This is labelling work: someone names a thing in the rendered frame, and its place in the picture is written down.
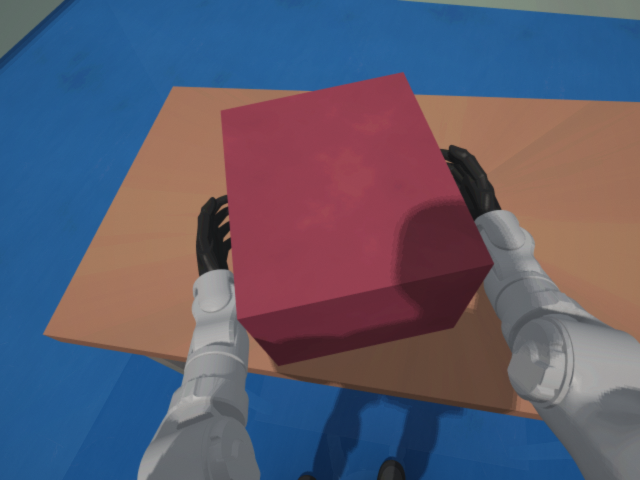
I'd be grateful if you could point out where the robot right upper arm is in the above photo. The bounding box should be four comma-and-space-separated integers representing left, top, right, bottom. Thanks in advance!
507, 316, 640, 480

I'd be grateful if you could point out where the right robot hand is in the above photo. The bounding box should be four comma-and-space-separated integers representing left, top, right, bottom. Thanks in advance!
440, 145, 501, 221

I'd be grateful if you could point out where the right robot forearm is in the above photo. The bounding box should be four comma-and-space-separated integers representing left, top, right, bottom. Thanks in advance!
474, 210, 614, 352

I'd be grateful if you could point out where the left robot hand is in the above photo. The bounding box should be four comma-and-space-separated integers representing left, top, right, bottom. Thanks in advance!
196, 195, 231, 277

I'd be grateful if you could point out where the carton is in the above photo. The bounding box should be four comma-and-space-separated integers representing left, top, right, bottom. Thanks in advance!
221, 72, 494, 366

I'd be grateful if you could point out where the table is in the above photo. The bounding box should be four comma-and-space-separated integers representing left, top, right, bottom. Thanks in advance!
43, 86, 640, 421

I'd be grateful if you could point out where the robot left upper arm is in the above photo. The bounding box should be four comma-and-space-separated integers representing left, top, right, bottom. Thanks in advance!
138, 415, 260, 480

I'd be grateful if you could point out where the right robot foot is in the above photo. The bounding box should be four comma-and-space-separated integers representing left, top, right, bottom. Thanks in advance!
377, 460, 405, 480

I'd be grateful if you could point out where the left robot forearm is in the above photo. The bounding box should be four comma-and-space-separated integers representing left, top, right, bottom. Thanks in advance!
137, 269, 249, 480

